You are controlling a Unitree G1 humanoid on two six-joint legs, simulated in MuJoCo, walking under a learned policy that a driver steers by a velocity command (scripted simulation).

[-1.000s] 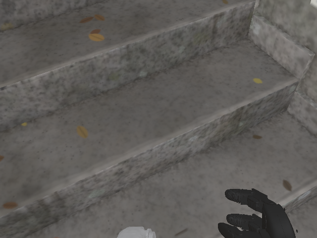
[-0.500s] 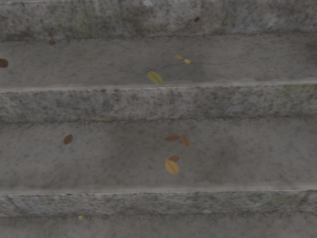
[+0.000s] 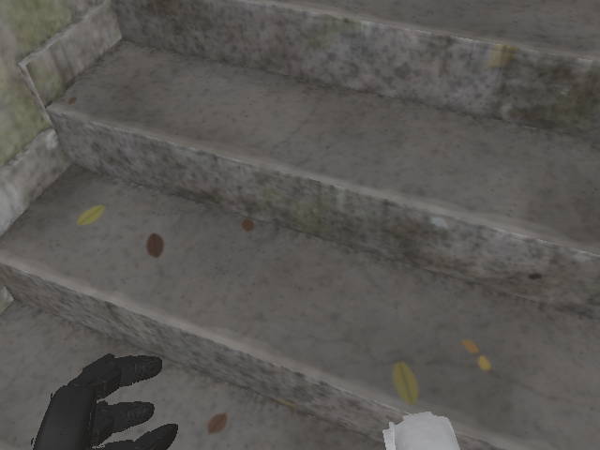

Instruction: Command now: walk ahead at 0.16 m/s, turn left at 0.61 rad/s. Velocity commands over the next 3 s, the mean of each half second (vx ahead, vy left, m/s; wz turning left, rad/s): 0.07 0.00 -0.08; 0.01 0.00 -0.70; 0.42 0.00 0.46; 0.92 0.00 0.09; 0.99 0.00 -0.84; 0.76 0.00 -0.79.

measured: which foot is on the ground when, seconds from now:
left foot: down 0.00-0.16, up 0.18-0.62, down 0.64-1.00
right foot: up 0.00-0.12, down 0.14-0.66, up 0.68-1.00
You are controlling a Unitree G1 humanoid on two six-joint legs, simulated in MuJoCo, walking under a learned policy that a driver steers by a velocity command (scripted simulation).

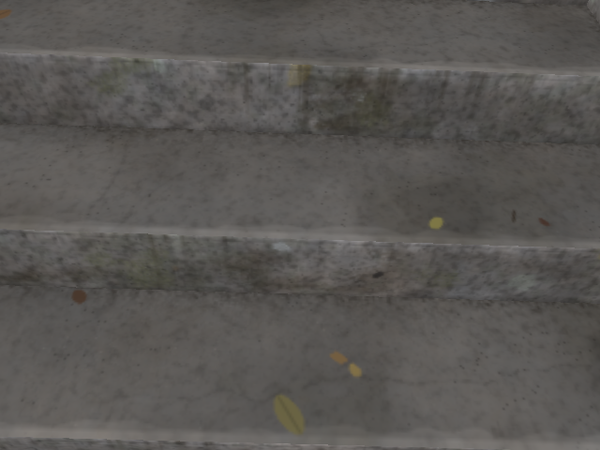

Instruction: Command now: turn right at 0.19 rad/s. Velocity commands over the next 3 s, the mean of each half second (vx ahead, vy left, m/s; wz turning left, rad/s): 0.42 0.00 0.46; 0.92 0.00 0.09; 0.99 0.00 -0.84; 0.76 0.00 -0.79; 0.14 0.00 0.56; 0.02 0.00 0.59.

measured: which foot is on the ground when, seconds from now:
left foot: down 0.00-0.16, up 0.18-0.50, down 0.52-1.00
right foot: up 0.00-0.10, down 0.12-0.54, up 0.56-1.00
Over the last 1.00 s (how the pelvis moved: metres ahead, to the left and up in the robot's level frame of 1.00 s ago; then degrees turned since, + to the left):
0.06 0.02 0.01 -22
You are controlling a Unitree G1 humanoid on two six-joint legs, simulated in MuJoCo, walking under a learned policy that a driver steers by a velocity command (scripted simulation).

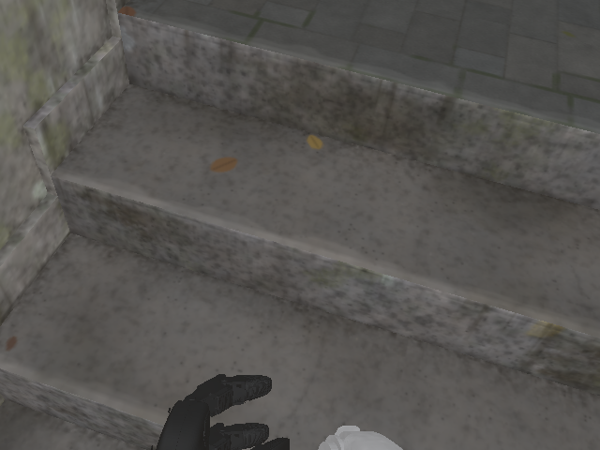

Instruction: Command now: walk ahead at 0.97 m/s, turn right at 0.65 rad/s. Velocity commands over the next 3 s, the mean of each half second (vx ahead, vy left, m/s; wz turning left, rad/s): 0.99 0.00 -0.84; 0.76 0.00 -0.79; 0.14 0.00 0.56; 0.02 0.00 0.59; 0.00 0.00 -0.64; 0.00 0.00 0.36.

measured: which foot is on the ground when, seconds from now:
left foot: down 0.00-0.04, up 0.06-0.36, down 0.38-0.82, up 0.84-1.00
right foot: up 0.00-0.04, down 0.06-0.36, up 0.38-0.80, down 0.82-1.00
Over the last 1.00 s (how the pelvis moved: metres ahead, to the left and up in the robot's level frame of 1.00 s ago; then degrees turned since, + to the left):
0.40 0.24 0.19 17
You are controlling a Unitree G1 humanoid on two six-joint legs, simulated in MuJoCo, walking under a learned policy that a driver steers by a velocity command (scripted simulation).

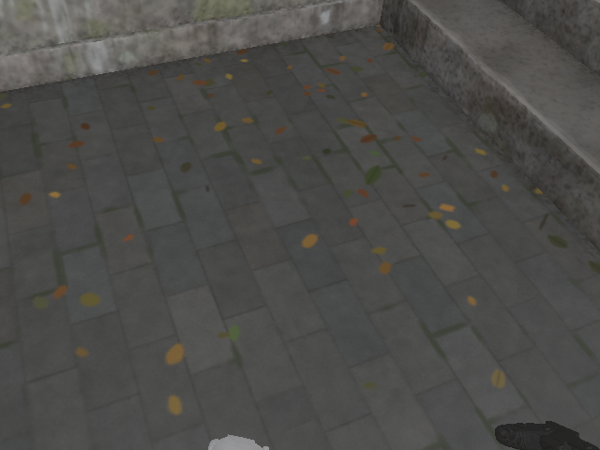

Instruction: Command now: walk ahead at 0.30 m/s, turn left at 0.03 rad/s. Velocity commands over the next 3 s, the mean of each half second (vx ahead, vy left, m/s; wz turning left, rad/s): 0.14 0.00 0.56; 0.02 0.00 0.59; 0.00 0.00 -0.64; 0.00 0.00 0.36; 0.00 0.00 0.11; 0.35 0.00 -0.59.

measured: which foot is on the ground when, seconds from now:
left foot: up 0.00-0.20, down 0.22-0.62, up 0.64-0.98, down 1.00-1.00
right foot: down 0.00-0.22, up 0.24-0.58, down 0.60-1.00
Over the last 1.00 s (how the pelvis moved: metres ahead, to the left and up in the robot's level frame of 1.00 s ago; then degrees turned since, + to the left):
0.80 -0.11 0.44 -43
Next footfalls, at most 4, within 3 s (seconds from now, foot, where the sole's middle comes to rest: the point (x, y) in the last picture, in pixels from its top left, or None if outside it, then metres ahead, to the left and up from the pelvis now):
0.22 left None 0.28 0.14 -0.57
0.60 right None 0.39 -0.03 -0.57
1.00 left None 0.24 0.19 -0.57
1.36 right None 0.38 -0.07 -0.57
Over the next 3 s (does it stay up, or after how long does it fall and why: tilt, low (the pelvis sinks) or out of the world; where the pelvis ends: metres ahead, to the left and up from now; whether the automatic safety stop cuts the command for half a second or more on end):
stays up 0.41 0.10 0.20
